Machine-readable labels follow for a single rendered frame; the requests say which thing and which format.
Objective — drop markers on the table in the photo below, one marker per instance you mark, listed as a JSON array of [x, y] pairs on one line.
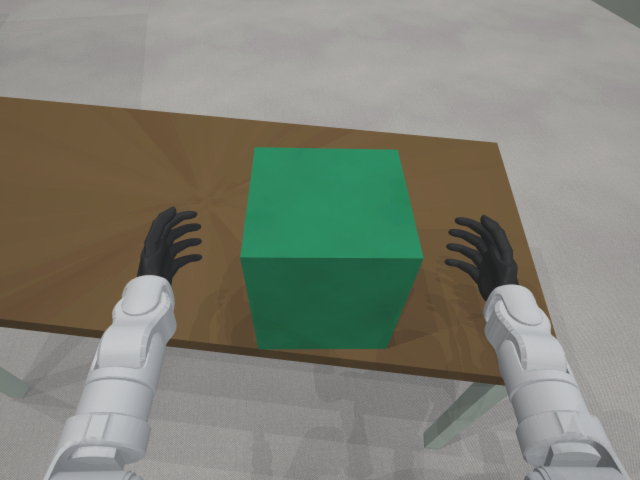
[[80, 186]]

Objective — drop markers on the right robot hand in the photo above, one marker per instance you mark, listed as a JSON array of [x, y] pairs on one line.
[[495, 264]]

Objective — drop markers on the carton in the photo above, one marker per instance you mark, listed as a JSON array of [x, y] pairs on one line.
[[330, 247]]

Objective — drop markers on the left robot hand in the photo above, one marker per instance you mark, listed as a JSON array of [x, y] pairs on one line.
[[157, 256]]

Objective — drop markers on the right robot forearm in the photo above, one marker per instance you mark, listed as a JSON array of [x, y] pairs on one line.
[[555, 428]]

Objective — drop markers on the left robot forearm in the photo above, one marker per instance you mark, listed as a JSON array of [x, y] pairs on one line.
[[110, 426]]

